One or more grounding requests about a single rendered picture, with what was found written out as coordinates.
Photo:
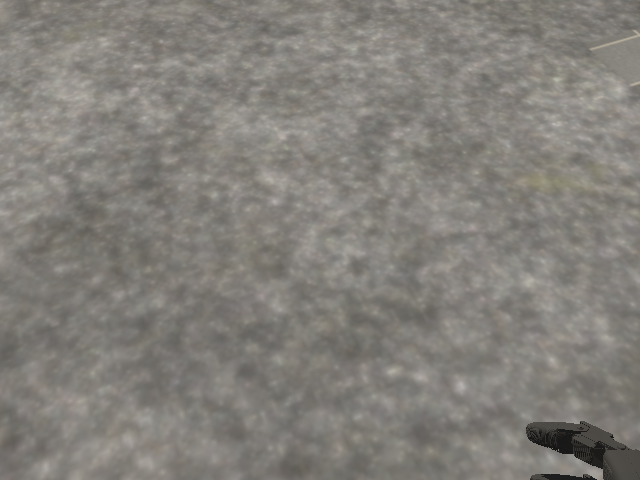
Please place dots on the robot right hand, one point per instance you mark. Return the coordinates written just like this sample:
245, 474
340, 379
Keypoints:
589, 444

